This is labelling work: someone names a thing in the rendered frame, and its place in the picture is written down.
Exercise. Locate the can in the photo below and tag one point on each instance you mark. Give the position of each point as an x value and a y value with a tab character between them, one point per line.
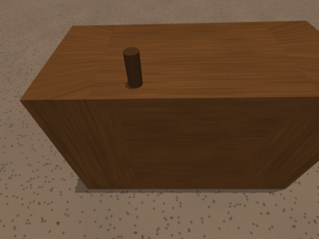
133	67

